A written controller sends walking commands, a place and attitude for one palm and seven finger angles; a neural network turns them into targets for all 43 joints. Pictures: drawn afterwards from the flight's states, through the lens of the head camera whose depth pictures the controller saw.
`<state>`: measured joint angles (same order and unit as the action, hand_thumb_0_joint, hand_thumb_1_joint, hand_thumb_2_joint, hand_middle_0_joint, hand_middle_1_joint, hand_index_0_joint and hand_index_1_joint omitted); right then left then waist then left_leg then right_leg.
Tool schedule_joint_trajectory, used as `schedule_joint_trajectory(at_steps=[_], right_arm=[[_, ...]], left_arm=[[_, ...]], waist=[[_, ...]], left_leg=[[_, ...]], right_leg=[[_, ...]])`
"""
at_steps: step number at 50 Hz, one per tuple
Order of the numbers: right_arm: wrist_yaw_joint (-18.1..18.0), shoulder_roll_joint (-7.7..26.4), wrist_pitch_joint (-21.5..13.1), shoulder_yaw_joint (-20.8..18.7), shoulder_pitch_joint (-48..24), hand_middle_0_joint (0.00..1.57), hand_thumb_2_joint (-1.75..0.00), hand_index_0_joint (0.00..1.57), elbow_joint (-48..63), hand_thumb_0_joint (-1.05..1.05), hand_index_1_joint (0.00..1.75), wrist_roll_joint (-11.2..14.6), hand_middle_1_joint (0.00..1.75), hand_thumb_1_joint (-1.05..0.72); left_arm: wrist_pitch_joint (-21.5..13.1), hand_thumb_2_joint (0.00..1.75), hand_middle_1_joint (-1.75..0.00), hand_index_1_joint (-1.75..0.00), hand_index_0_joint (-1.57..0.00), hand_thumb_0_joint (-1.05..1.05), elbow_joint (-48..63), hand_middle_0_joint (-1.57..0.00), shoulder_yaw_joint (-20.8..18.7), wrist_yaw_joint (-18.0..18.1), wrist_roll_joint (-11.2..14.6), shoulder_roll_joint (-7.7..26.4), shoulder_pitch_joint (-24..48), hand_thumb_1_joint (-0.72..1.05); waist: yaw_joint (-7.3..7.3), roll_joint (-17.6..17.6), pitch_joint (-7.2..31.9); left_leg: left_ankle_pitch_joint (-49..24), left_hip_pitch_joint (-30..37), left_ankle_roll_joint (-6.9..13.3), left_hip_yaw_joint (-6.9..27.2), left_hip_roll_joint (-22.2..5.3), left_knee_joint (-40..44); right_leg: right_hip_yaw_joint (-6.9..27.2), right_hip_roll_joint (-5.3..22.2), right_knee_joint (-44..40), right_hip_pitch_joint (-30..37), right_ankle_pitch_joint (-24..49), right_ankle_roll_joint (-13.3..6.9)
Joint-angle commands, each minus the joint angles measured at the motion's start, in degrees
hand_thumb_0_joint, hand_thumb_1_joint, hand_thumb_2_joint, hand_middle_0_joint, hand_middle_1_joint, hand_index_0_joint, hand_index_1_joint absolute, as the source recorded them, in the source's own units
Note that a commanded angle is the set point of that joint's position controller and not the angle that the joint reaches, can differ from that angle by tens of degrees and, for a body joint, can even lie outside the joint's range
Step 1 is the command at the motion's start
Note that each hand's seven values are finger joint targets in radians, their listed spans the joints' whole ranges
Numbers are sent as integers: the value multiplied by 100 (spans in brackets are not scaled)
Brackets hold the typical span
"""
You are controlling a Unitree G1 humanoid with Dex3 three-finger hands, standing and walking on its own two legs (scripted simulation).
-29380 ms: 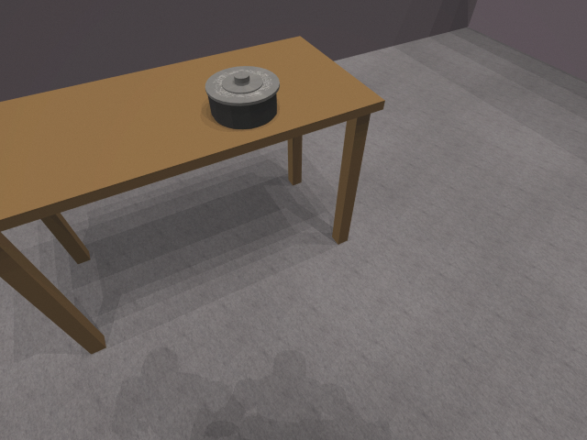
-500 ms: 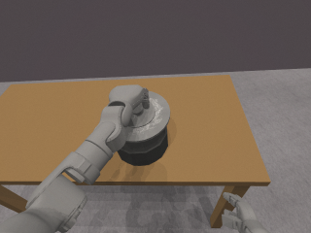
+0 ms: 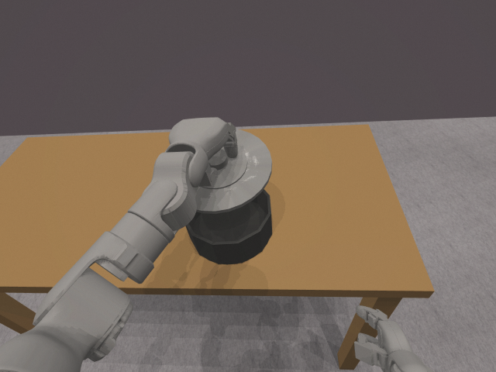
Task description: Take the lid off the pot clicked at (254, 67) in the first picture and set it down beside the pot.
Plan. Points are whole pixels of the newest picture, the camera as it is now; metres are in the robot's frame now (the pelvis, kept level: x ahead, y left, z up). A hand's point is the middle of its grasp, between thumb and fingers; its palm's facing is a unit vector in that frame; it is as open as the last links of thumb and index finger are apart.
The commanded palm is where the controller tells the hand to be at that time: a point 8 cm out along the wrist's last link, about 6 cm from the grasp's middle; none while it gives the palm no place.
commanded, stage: lift the lid straight up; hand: left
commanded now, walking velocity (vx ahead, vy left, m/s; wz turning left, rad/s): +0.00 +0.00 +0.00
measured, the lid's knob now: (216, 159) +0.44 +0.08 +0.13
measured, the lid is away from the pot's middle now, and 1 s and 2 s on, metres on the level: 0.01 0.04 0.16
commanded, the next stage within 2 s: move the lid sideways beside the pot in 0.56 s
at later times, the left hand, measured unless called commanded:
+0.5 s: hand (208, 146) +0.42 +0.08 +0.18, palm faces -0.12 -0.05 -0.99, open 7.3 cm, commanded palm +0.39 +0.09 +0.25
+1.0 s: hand (181, 152) +0.41 +0.13 +0.18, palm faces -0.13 -0.05 -0.99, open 7.3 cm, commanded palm +0.38 +0.13 +0.25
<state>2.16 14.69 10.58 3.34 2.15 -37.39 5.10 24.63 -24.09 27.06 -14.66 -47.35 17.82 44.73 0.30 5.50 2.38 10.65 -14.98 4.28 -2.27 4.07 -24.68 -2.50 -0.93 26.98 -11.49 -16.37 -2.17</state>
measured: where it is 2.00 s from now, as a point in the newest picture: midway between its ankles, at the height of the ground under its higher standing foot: outside the picture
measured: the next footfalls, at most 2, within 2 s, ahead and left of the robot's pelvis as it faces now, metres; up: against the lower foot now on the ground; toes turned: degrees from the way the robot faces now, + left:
none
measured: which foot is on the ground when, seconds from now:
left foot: down 0.00-1.00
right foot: down 0.00-1.00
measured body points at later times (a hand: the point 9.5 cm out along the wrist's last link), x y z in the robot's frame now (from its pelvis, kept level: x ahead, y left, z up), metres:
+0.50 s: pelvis -0.01 +0.00 +0.00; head -0.01 -0.04 +0.45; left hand +0.42 +0.08 +0.23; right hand +0.19 -0.21 -0.11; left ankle +0.03 +0.07 -0.74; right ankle -0.02 -0.09 -0.74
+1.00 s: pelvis +0.00 +0.00 +0.00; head -0.01 -0.04 +0.45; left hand +0.41 +0.13 +0.23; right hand +0.21 -0.21 -0.10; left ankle +0.03 +0.07 -0.74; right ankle -0.02 -0.09 -0.74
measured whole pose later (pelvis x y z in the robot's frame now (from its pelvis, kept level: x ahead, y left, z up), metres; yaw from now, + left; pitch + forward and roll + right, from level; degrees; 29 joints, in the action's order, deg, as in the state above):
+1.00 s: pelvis +0.00 +0.00 +0.00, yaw +0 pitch +0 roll +0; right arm 1.2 15.3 9.5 3.8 1.6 -36.5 5.3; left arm 24.4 -21.9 24.4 -19.5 -47.8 22.8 46.9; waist 1.0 5.4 1.9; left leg 10.0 -14.6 4.5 -2.0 4.2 -24.1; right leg -2.7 -0.8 26.2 -10.9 -15.7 -2.0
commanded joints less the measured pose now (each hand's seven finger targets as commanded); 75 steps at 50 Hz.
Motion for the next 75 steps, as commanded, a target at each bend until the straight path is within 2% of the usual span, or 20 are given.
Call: schedule_joint_trajectory(at_steps=[1,7,11,18,20,24,30,37,42,45,48,51,53,56,58,62,65,68,71,75], right_arm=[[6,397,-307,-117,-1100,20,-90,20,966,0,30,42,30,-90],[-74,433,-279,-58,-1027,20,-90,20,825,0,30,57,30,-90],[-83,411,-408,-84,-1080,20,-90,20,925,0,30,5,30,-90],[-47,449,-282,-45,-1032,20,-90,20,816,0,30,41,30,-90],[-72,457,-283,-48,-1035,20,-90,20,833,0,30,40,30,-90],[-25,415,-363,-97,-1073,20,-90,20,980,0,30,18,30,-90],[-84,460,-381,-64,-973,20,-90,20,812,0,30,6,30,-90],[-62,485,-377,-71,-1109,20,-90,20,982,0,30,-18,30,-90],[-62,481,-328,-85,-1156,20,-90,20,1031,0,30,33,30,-90],[-116,515,-357,-64,-1143,20,-90,20,1015,0,30,33,30,-90],[-102,452,-419,-90,-1142,20,-90,20,1037,0,30,56,30,-90],[-120,535,-388,-88,-1010,20,-90,20,927,0,30,53,30,-90],[-131,527,-385,-46,-1054,20,-90,20,938,0,30,68,30,-90],[-137,545,-409,-70,-1063,20,-90,20,1014,0,30,43,30,-90],[-165,547,-389,-50,-1010,20,-90,20,939,0,30,57,30,-90],[-230,607,-460,-55,-861,20,-90,20,945,0,30,17,30,-90],[-227,572,-487,-74,-836,20,-90,20,974,0,30,31,30,-90],[-221,631,-507,-93,-730,20,-90,20,983,0,30,31,30,-90],[-207,655,-491,-130,-704,20,-90,20,1014,0,30,37,30,-90],[-202,675,-540,-166,-583,20,-90,20,1018,0,30,28,30,-90]], left_arm=[[-103,114,-100,-94,-91,0,1416,-92,-823,312,-200,855,3489,57],[-50,114,-100,-94,-91,0,777,-92,-761,285,-197,836,3738,57],[-152,114,-100,-94,-91,0,1325,-92,-1041,299,-202,1160,4086,57],[18,114,-100,-94,-91,0,372,-92,-824,146,-204,794,3680,57],[29,114,-100,-94,-91,0,372,-92,-832,123,-240,824,3696,57],[-67,114,-100,-94,-91,0,1131,-92,-768,98,-281,831,4000,57],[-10,114,-100,-94,-91,0,670,-92,-1093,149,-243,1170,4005,57],[-56,114,-100,-94,-91,0,1025,-92,-1316,109,-288,1399,3477,57],[-56,114,-100,-94,-91,0,1213,-92,-1092,-13,-311,1249,3470,57],[-59,114,-100,-94,-91,0,1388,-92,-1488,-47,-330,1806,3542,57],[-136,114,-100,-94,-91,0,1691,-92,-1067,-138,-303,1405,3822,57],[-111,114,-100,-94,-91,0,1141,-92,-1381,-197,-275,1702,3485,57],[-131,114,-100,-94,-91,0,1077,-92,-1248,-255,-283,1588,3515,57],[-233,114,-100,-94,-91,0,1347,-92,-1326,-334,-242,1683,3510,57],[-230,114,-100,-94,-91,0,1035,-92,-1231,-366,-332,1649,3546,57],[-352,114,-100,-94,-91,0,965,-92,-1721,-382,-374,2271,3649,57],[-390,114,-100,-94,-91,0,1022,-92,-1496,-460,-366,1991,3634,57],[-473,114,-100,-94,-91,0,808,-92,-1737,-515,-352,2238,3303,57],[-547,114,-100,-94,-91,0,971,-92,-1442,-587,-293,1902,3406,57],[-625,114,-100,-94,-91,0,1234,-92,-1805,-596,-372,2380,3577,57]], waist=[[-29,-743,2206],[-94,-903,1840],[17,-710,2583],[-41,-1083,1672],[-24,-984,1755],[10,-693,2494],[12,-1006,2010],[152,-968,2326],[36,-779,2052],[89,-734,2251],[-26,-584,2367],[-15,-669,2004],[-10,-701,1892],[2,-699,2149],[-49,-703,2011],[12,-707,2145],[-16,-646,2128],[7,-616,2039],[-103,-459,1903],[-34,-425,2195]], left_leg=[[-1402,1164,-20,560,-294,64],[-893,1012,-29,502,-295,208],[-1304,1282,-16,562,-274,118],[-982,903,-50,501,-306,227],[-918,945,-39,483,-296,225],[-1494,1362,-10,546,-273,88],[-1194,1025,-5,495,-287,185],[-1566,1050,-9,436,-302,152],[-1432,1104,8,425,-314,106],[-1485,1176,27,473,-283,80],[-1618,1413,31,555,-277,33],[-1292,1206,5,548,-288,102],[-1173,1135,-2,565,-272,148],[-1342,1231,9,590,-255,110],[-1225,1214,5,582,-263,137],[-1175,1148,31,581,-244,157],[-1286,1279,17,631,-257,148],[-1290,1249,21,635,-260,148],[-1314,1333,7,680,-273,152],[-1499,1560,6,753,-285,142]], right_leg=[[281,165,-220,364,2025,-101],[260,144,-359,123,1493,-55],[339,196,-248,544,1939,-90],[209,165,-375,105,1613,-56],[242,174,-376,113,1522,-53],[279,180,-232,427,2049,-94],[299,178,-349,353,1917,-61],[378,242,-283,773,2376,-64],[341,215,-340,432,2164,-66],[386,215,-312,567,2243,-68],[319,179,-276,386,2199,-81],[284,174,-367,226,1816,-96],[251,166,-365,170,1719,-83],[267,205,-346,340,1885,-96],[246,171,-371,188,1737,-75],[312,180,-387,415,1761,-77],[247,181,-382,263,1770,-81],[238,162,-400,240,1723,-87],[180,168,-442,8,1607,-117],[184,121,-396,89,1648,-116]])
